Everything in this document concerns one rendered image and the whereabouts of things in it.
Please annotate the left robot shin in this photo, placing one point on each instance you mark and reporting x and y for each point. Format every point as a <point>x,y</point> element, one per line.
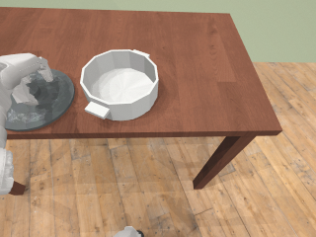
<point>129,228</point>

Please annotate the robot left upper arm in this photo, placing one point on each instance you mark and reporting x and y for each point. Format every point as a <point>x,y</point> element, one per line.
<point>6,171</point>

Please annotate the table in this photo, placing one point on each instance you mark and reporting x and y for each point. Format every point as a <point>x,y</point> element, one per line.
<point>207,83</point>

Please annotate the pot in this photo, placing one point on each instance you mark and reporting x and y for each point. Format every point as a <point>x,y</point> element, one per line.
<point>120,84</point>

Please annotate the knob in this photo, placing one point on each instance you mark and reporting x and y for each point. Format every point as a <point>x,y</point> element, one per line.
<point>34,89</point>

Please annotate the lid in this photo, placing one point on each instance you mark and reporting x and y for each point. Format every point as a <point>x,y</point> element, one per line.
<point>55,99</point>

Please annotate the left robot hand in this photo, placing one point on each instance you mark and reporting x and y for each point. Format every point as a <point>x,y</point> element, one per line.
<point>27,63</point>

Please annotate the left robot forearm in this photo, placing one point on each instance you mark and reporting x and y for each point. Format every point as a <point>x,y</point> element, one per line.
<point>10,77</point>

